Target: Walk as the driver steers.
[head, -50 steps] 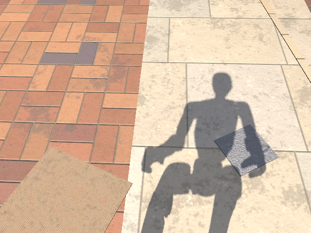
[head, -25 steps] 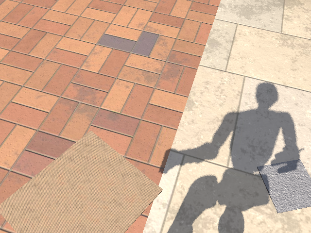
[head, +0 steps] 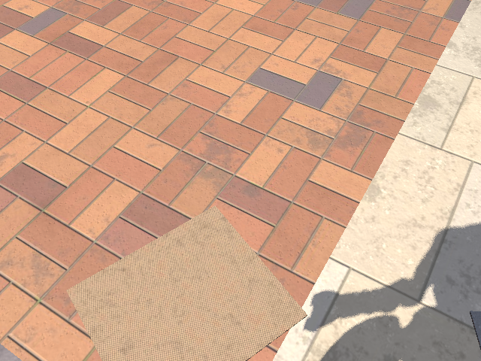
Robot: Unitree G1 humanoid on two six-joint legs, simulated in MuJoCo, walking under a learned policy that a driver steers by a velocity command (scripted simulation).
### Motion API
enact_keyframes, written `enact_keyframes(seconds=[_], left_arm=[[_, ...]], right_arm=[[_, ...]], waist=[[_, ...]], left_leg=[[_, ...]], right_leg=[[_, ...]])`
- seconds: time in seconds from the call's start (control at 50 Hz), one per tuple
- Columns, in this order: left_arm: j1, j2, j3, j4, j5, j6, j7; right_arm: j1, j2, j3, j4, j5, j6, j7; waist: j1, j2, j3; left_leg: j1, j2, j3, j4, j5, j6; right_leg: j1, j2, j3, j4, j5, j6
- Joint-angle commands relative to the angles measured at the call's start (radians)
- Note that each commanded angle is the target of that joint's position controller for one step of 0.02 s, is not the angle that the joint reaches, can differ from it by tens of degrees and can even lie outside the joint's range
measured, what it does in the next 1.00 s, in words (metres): walks ahead, turning right: right foot, then left foot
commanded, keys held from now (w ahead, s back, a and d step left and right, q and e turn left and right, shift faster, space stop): e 0.08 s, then w+e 0.60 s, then w+q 0.32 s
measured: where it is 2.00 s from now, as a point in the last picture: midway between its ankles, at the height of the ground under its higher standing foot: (345, 243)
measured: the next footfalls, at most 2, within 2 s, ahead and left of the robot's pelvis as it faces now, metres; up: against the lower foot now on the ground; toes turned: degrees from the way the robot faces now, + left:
right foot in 0.36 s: +0.06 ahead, -0.14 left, +0.00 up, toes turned -14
left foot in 0.84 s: +0.46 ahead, -0.09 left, +0.00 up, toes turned -25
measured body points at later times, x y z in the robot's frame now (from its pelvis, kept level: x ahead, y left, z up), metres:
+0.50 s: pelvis +0.07 -0.07 +0.00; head +0.08 -0.11 +0.45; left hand +0.20 +0.19 -0.10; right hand +0.15 -0.38 -0.10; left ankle +0.10 +0.09 -0.66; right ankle +0.02 -0.13 -0.74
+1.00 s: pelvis +0.35 -0.13 +0.00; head +0.38 -0.15 +0.45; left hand +0.54 +0.08 -0.11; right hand +0.36 -0.43 -0.11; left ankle +0.43 -0.07 -0.74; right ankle +0.22 -0.22 -0.65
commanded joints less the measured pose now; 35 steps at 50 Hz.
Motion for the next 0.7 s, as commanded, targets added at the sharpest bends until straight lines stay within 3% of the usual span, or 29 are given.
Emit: enact_keyframes(seconds=[0.02, 0.04, 0.08, 0.12, 0.14, 0.16, 0.2, 0.24, 0.3, 0.32, 0.34, 0.36, 0.38, 0.4, 0.42, 0.44, 0.46, 0.5, 0.56, 0.6, 0.7], left_arm=[[-0.012, 0.122, 0.021, -0.069, 0.005, -0.035, -0.011], [-0.051, 0.152, 0.029, -0.073, -0.001, -0.026, -0.005], [-0.060, 0.158, 0.038, -0.082, -0.005, -0.003, 0.009], [-0.044, 0.145, 0.042, -0.090, -0.009, 0.014, 0.009], [-0.078, 0.147, 0.046, -0.110, -0.015, 0.017, 0.002], [-0.096, 0.143, 0.050, -0.125, -0.026, 0.019, -0.004], [-0.097, 0.129, 0.047, -0.129, -0.028, 0.019, -0.013], [-0.073, 0.110, 0.039, -0.121, -0.020, 0.012, -0.029], [0.041, 0.115, 0.045, -0.076, -0.022, 0.005, -0.043], [0.112, 0.120, 0.052, -0.045, -0.021, 0.005, -0.042], [0.203, 0.155, 0.071, -0.012, -0.022, 0.005, -0.034], [0.313, 0.247, 0.100, -0.001, -0.026, 0.000, -0.018], [0.300, 0.369, 0.108, -0.057, -0.009, -0.029, -0.025], [0.256, 0.298, 0.089, -0.076, 0.001, -0.053, -0.031], [0.211, 0.239, 0.070, -0.083, 0.001, -0.067, -0.029], [0.168, 0.206, 0.058, -0.094, -0.003, -0.070, -0.026], [0.129, 0.195, 0.052, -0.103, -0.002, -0.066, -0.019], [0.132, 0.193, 0.047, -0.114, 0.005, -0.062, -0.003], [0.180, 0.199, 0.050, -0.100, -0.005, -0.060, 0.019], [0.205, 0.197, 0.052, -0.085, -0.008, -0.056, 0.029], [0.271, 0.191, 0.056, -0.047, -0.021, -0.046, 0.037]], right_arm=[[0.044, -0.198, -0.059, -0.047, -0.016, -0.007, -0.011], [0.006, -0.167, -0.052, -0.055, -0.018, -0.013, -0.006], [0.013, -0.178, -0.059, -0.050, -0.013, -0.024, -0.010], [0.057, -0.185, -0.063, -0.045, -0.005, -0.036, -0.019], [0.102, -0.191, -0.066, -0.034, -0.002, -0.046, -0.022], [0.108, -0.190, -0.065, -0.025, 0.005, -0.059, -0.022], [0.062, -0.179, -0.064, -0.020, 0.023, -0.080, -0.019], [0.012, -0.193, -0.069, -0.024, 0.023, -0.087, -0.007], [-0.032, -0.206, -0.074, -0.020, 0.033, -0.089, 0.017], [-0.032, -0.191, -0.071, -0.015, 0.034, -0.088, 0.020], [-0.015, -0.153, -0.058, -0.010, 0.024, -0.091, 0.023], [-0.036, -0.087, -0.036, -0.031, 0.000, -0.097, 0.028], [-0.093, -0.051, -0.022, -0.118, 0.004, -0.119, 0.021], [-0.111, -0.129, -0.035, -0.114, 0.048, -0.144, 0.026], [-0.106, -0.161, -0.043, -0.104, 0.060, -0.160, 0.035], [-0.077, -0.167, -0.047, -0.075, 0.036, -0.169, 0.034], [-0.068, -0.169, -0.051, -0.059, 0.008, -0.174, 0.031], [-0.067, -0.157, -0.053, -0.048, -0.004, -0.170, 0.040], [-0.126, -0.115, -0.040, -0.056, -0.003, -0.161, 0.042], [-0.190, -0.087, -0.028, -0.071, 0.002, -0.162, 0.048], [-0.316, -0.080, -0.018, -0.101, 0.017, -0.176, 0.076]], waist=[[-0.023, 0.168, -0.161], [-0.032, 0.153, -0.111], [-0.047, 0.196, -0.065], [-0.074, 0.237, -0.068], [-0.105, 0.223, -0.036], [-0.100, 0.192, 0.007], [-0.078, 0.157, 0.051], [-0.058, 0.132, 0.023], [0.001, 0.105, -0.029], [0.030, 0.080, -0.044], [0.060, 0.011, -0.064], [0.102, -0.229, -0.066], [0.074, -0.386, -0.081], [0.078, -0.215, -0.060], [0.046, -0.167, 0.001], [0.016, -0.098, 0.028], [-0.003, -0.080, 0.033], [-0.012, -0.092, 0.010], [-0.001, -0.062, 0.007], [0.017, -0.079, 0.017], [0.057, -0.096, 0.042]], left_leg=[[0.160, 0.218, -0.143, -0.054, 0.344, 0.165], [0.125, 0.200, -0.138, -0.079, 0.245, 0.165], [0.092, 0.209, -0.141, -0.094, 0.199, 0.160], [0.092, 0.291, -0.215, -0.155, -0.021, 0.216], [0.103, 0.356, -0.287, -0.211, -0.166, 0.255], [0.107, 0.386, -0.320, -0.251, -0.275, 0.265], [0.124, 0.356, -0.262, -0.283, -0.295, 0.229], [0.078, 0.301, -0.131, -0.278, -0.188, 0.193], [-0.038, 0.244, 0.019, -0.192, -0.160, 0.164], [-0.100, 0.225, 0.061, -0.113, -0.192, 0.147], [-0.173, 0.187, 0.117, 0.048, -0.175, 0.116], [-0.348, 0.106, 0.214, 0.444, -0.221, 0.035], [-0.659, -0.064, 0.079, 0.714, -0.389, -0.005], [-0.733, 0.005, -0.042, 0.812, -0.336, 0.022], [-0.741, 0.045, -0.047, 0.786, -0.231, 0.052], [-0.702, 0.077, -0.041, 0.736, -0.139, 0.058], [-0.647, 0.094, -0.040, 0.653, -0.063, 0.053], [-0.560, 0.075, -0.014, 0.561, 0.062, 0.029], [-0.536, 0.037, 0.006, 0.383, 0.196, -0.012], [-0.483, 0.008, 0.015, 0.245, 0.285, -0.026], [-0.423, -0.015, 0.013, 0.059, 0.366, -0.015]], right_leg=[[-0.075, -0.011, 0.026, 0.004, -0.040, 0.004], [-0.093, 0.001, 0.012, 0.049, -0.018, 0.017], [-0.145, 0.012, -0.001, 0.124, 0.008, 0.012], [-0.221, 0.021, -0.031, 0.317, -0.225, -0.004], [-0.320, -0.017, 0.002, 0.455, -0.304, -0.016], [-0.398, -0.049, 0.032, 0.506, -0.316, -0.028], [-0.427, -0.076, 0.043, 0.446, -0.257, -0.038], [-0.288, -0.072, -0.007, 0.336, -0.202, -0.045], [-0.009, -0.006, -0.111, 0.150, -0.048, -0.054], [0.103, 0.035, -0.149, 0.100, -0.013, -0.058], [0.228, 0.072, -0.145, 0.068, -0.040, -0.078], [0.344, -0.088, 0.147, -0.081, -0.120, -0.157], [0.394, -0.316, 0.793, -0.324, -0.363, -0.369], [0.376, -0.373, 0.835, -0.382, -0.482, -0.407], [0.330, -0.345, 0.740, -0.362, -0.451, -0.366], [0.283, -0.295, 0.622, -0.333, -0.340, -0.318], [0.238, -0.249, 0.520, -0.321, -0.199, -0.283], [0.209, -0.184, 0.396, -0.337, -0.006, -0.254], [0.208, -0.143, 0.293, -0.332, 0.202, -0.241], [0.171, -0.111, 0.250, -0.324, 0.238, -0.220], [0.193, -0.137, 0.280, -0.294, 0.221, -0.210]])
